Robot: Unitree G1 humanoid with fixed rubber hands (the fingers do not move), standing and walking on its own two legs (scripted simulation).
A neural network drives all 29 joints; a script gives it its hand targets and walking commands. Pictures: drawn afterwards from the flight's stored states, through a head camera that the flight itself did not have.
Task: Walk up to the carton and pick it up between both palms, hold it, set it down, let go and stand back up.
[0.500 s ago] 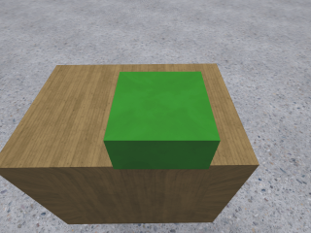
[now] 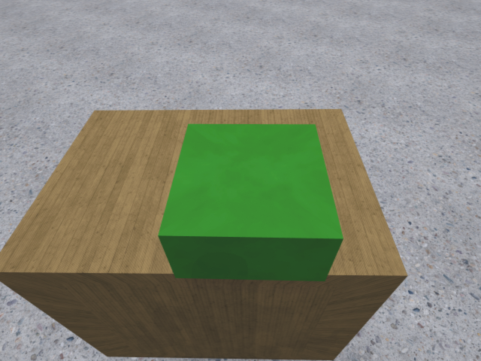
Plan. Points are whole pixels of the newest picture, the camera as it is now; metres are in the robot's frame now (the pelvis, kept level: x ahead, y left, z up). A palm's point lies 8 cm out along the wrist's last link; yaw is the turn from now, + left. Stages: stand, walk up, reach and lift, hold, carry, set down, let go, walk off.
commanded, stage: walk up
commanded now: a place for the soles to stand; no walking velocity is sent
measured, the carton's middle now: (250, 195) +0.46 +0.01 +0.00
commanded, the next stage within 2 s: stand in 0.50 s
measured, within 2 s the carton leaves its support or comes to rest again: neither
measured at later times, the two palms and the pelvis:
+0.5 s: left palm out of the picture +0.09 +0.29 -0.11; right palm out of the picture +0.08 -0.30 -0.12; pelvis +0.01 +0.00 +0.00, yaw +0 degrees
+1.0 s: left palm (116, 341) +0.20 +0.25 -0.09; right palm out of the picture +0.16 -0.28 -0.09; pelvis +0.00 -0.01 -0.01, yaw -3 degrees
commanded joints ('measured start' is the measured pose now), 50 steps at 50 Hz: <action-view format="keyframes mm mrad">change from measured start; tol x4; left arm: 1 -37 212 40 -61 -4 -15 12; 35 -44 207 47 -70 2 -2 11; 36 -395 201 90 -420 -53 176 24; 37 -415 185 79 -530 -71 284 35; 42 -189 136 100 -684 16 503 19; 46 27 156 200 -789 93 502 -7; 50 56 136 208 -816 105 494 -7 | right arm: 1 -39 -194 -36 -57 2 -16 -11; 35 4 -195 -37 -60 -5 -14 -18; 36 -347 -77 -99 -197 -106 -132 3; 37 -380 -113 -122 -211 -112 -126 37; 45 -29 -182 -94 -234 8 -59 43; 50 -55 -180 -95 -305 21 -91 19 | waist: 1 -5 -15 -93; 34 -9 6 -62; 36 4 -85 -25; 38 -29 -94 34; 41 -10 -84 -60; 45 17 23 -275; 47 14 56 -283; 50 8 52 -156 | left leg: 1 145 102 -86 -22 195 40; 35 119 96 -91 -39 158 45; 36 83 6 108 95 -183 -67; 38 87 29 92 132 -290 -17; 41 141 33 108 176 -135 -23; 46 393 -13 74 212 390 -69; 48 400 -15 52 191 424 -79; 50 369 -18 50 150 364 -74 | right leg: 1 -86 -107 61 -71 209 -39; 35 -72 -96 55 -91 146 -39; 36 -394 -3 -35 26 -137 -31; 38 -431 4 -31 82 -246 -49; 41 -345 8 -39 114 -26 -48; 45 -164 44 -31 131 439 -19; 47 -139 55 -33 113 517 -7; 50 -154 57 -41 71 439 -4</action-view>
